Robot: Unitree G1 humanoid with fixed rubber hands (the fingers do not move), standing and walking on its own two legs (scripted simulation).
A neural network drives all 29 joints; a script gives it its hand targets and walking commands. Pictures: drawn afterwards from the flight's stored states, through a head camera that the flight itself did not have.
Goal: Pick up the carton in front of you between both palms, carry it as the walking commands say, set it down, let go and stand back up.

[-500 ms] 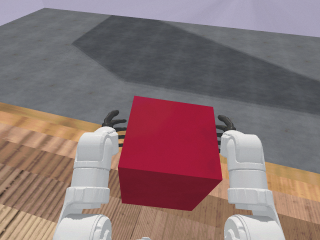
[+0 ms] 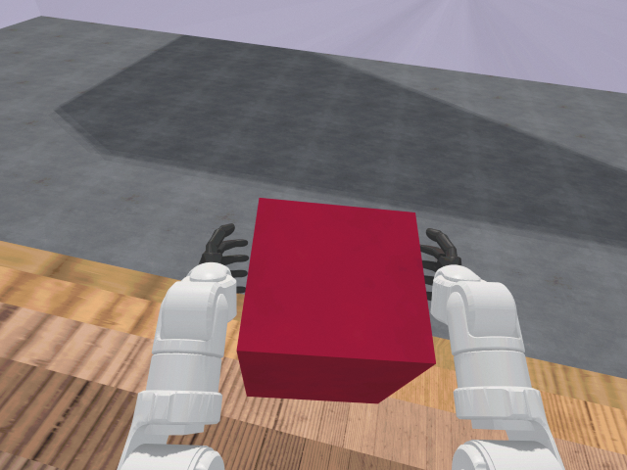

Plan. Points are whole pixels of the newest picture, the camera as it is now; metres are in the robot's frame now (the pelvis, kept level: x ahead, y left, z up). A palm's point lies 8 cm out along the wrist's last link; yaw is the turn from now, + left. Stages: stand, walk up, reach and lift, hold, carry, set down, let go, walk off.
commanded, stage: carry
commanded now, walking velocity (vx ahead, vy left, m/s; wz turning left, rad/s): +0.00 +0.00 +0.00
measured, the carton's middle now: (324, 311) +0.36 +0.00 +0.02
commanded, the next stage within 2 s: none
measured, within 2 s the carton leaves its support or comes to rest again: neither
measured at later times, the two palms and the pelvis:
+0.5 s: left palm (277, 217) +0.71 +0.11 -0.10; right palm (399, 234) +0.67 -0.17 -0.10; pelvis +0.35 +0.02 -0.21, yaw -2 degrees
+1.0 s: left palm (291, 209) +0.99 +0.10 -0.31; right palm (376, 205) +1.03 -0.18 -0.30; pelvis +0.67 -0.07 -0.40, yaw +0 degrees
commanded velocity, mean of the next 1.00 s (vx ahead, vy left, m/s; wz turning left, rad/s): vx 0.00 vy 0.00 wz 0.00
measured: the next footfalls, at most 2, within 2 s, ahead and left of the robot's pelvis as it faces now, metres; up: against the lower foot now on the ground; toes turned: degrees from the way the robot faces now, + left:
left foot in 0.42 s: +0.42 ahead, +0.08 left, -0.18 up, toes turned -3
right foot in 0.84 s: +0.70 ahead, -0.12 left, -0.35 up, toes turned +0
